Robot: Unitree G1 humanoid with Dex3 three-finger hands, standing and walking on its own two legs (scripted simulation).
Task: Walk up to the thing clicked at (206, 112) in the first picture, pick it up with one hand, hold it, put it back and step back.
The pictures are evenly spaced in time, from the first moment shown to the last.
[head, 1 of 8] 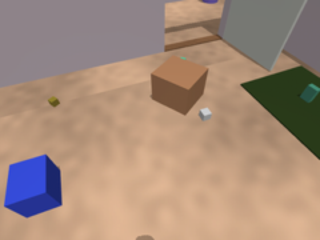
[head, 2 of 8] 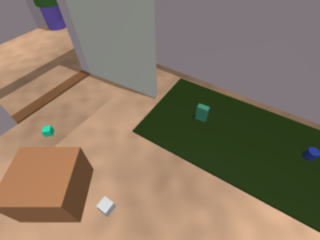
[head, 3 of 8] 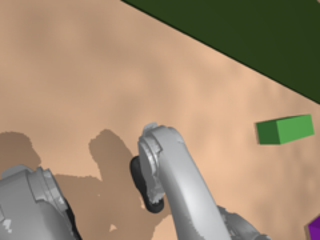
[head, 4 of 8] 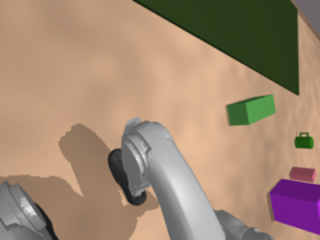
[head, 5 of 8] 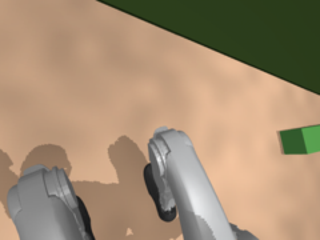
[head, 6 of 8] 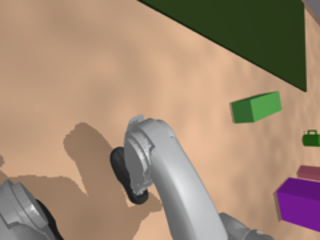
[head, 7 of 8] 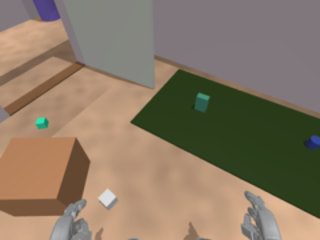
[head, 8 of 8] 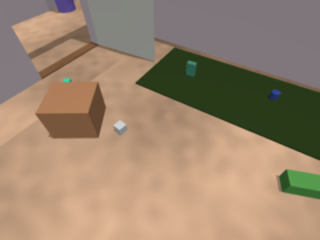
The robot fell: no
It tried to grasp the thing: yes
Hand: left
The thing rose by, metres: 0.00
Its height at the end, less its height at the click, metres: +0.00
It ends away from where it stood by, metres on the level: 0.02
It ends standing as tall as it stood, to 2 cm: yes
